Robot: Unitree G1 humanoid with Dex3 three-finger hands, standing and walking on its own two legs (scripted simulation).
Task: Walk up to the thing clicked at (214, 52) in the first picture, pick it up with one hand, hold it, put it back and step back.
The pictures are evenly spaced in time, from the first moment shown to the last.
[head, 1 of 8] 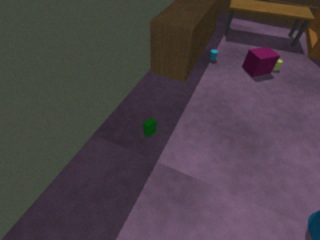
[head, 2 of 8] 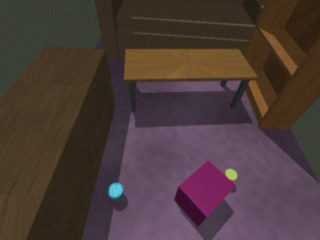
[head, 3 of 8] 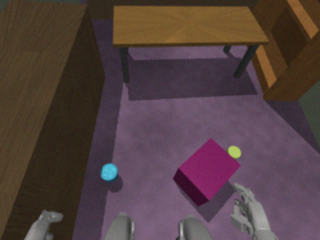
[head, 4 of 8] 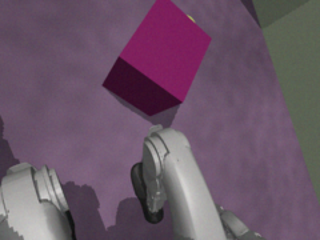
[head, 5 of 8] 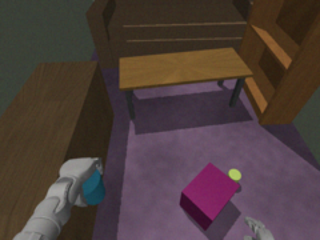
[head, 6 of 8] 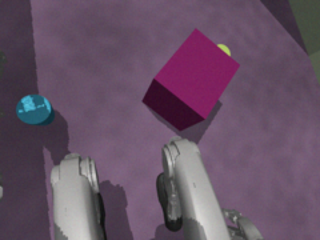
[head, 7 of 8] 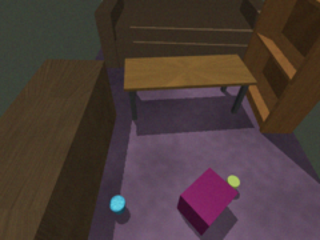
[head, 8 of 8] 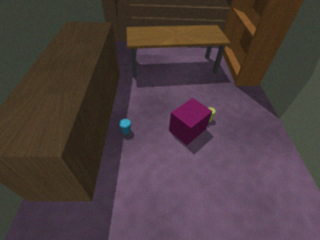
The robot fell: no
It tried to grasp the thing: yes
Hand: left
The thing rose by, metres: 0.63
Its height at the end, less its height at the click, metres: +0.00
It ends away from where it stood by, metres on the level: 0.02
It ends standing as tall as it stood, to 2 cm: yes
